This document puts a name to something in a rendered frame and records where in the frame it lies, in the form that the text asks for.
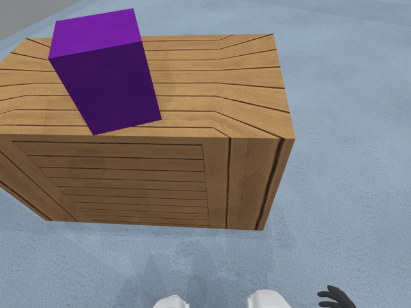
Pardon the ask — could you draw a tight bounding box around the pedestal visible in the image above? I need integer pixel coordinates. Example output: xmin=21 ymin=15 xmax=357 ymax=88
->
xmin=0 ymin=34 xmax=295 ymax=231

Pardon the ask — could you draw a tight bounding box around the right robot hand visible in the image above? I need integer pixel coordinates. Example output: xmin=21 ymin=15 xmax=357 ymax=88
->
xmin=317 ymin=285 xmax=356 ymax=308

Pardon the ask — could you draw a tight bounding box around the robot right thigh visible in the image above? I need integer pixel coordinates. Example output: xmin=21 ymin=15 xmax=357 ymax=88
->
xmin=247 ymin=289 xmax=291 ymax=308

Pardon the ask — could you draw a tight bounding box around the carton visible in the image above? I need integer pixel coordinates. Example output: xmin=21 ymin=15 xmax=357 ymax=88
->
xmin=48 ymin=8 xmax=162 ymax=135

